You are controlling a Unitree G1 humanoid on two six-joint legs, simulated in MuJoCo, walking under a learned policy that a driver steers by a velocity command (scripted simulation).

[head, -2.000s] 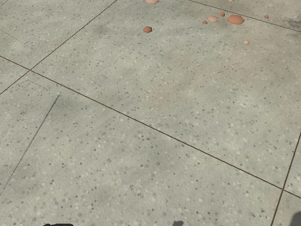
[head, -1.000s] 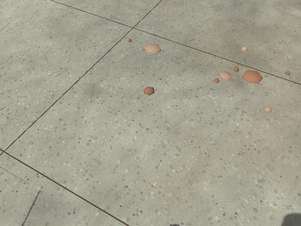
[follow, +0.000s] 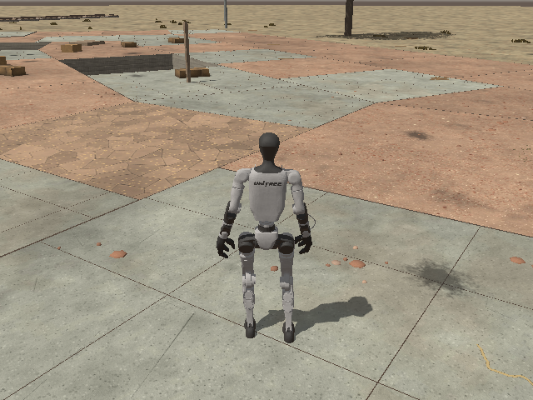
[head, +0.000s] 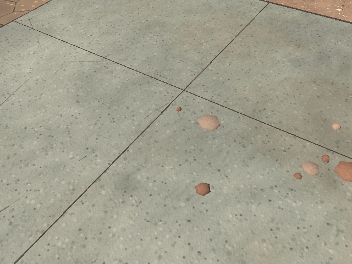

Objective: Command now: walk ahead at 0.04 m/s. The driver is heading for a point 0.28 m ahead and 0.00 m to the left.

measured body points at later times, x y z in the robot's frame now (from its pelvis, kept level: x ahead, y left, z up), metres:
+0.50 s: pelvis +0.04 -0.01 +0.00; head +0.05 -0.01 +0.45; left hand +0.09 +0.24 -0.15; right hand +0.12 -0.27 -0.14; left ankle +0.05 +0.10 -0.74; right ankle +0.01 -0.14 -0.74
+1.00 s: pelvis +0.03 -0.01 +0.00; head +0.05 -0.01 +0.45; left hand +0.04 +0.24 -0.15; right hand +0.08 -0.26 -0.15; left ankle +0.05 +0.10 -0.74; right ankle +0.01 -0.14 -0.74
